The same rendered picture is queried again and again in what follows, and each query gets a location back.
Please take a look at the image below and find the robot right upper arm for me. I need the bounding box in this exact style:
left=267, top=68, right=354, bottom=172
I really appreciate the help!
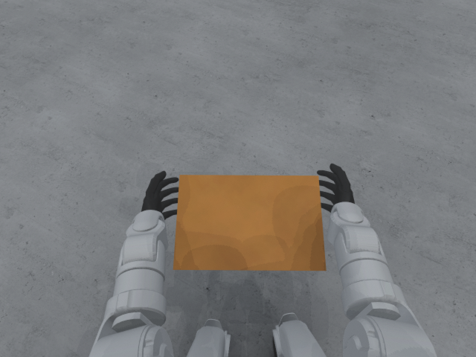
left=343, top=315, right=436, bottom=357

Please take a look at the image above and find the left robot shin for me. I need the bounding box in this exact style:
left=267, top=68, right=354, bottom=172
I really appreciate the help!
left=196, top=319, right=223, bottom=334

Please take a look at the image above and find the carton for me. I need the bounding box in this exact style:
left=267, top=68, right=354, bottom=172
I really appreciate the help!
left=173, top=175, right=326, bottom=271

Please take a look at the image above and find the left robot hand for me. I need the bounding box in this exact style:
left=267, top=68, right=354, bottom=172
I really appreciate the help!
left=141, top=171, right=179, bottom=220

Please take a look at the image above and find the robot right forearm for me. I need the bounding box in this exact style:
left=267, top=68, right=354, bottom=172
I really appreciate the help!
left=327, top=202, right=437, bottom=357

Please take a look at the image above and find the right robot hand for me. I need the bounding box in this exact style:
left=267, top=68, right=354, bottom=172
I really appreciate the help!
left=317, top=164, right=355, bottom=213

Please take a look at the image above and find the robot left forearm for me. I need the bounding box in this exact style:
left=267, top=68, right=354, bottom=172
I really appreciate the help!
left=89, top=210, right=169, bottom=357

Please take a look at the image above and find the right robot shin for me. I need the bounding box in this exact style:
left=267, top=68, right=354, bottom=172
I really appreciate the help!
left=278, top=313, right=308, bottom=328

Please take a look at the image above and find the robot shin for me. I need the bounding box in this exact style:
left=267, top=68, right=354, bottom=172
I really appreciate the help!
left=196, top=319, right=223, bottom=334
left=278, top=313, right=308, bottom=328

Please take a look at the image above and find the robot left upper arm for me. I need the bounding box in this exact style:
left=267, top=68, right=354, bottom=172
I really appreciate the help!
left=90, top=324, right=174, bottom=357

